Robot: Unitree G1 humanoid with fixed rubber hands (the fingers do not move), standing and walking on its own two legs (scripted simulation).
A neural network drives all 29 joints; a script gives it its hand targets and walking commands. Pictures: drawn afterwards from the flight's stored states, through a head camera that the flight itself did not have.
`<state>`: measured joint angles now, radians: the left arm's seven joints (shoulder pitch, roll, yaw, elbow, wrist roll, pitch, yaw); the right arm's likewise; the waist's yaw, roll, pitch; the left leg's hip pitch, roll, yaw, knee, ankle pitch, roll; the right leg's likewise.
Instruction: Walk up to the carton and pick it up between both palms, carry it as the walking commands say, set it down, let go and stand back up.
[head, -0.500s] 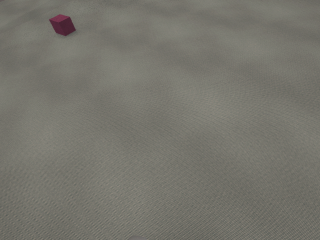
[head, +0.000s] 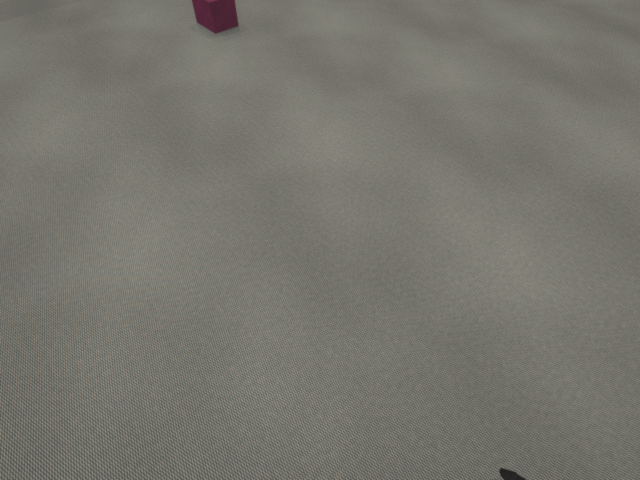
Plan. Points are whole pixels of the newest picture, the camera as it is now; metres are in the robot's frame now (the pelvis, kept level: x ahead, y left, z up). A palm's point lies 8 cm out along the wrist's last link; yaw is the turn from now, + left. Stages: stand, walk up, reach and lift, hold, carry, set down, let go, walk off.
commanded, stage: walk up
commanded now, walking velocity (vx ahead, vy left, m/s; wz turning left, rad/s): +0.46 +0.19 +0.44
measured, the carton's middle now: (214, 9) +3.18 +0.74 -0.65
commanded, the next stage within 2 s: none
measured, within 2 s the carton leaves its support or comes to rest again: neither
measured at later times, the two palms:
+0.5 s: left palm (136, 367) +0.31 +0.30 -0.11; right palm (454, 343) +0.36 -0.20 -0.13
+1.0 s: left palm (141, 200) +0.66 +0.39 -0.10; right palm (380, 204) +0.68 -0.12 -0.13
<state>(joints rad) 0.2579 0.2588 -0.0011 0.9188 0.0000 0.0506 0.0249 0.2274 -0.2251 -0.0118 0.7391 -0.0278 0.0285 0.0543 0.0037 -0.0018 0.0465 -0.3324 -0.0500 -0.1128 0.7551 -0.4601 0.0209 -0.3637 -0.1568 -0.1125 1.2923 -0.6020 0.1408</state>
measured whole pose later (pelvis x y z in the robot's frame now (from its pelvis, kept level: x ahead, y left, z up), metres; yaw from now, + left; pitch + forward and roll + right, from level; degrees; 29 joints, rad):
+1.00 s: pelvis +0.61 +0.12 +0.01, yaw +10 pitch +0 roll +2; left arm 0.20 0.25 0.00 0.88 0.00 -0.07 -0.01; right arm 0.31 -0.22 -0.02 0.93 -0.03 -0.03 0.02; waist -0.02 0.02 0.00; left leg -0.27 -0.01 -0.03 1.02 -0.46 0.00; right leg -0.31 -0.11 -0.09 0.71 -0.40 0.03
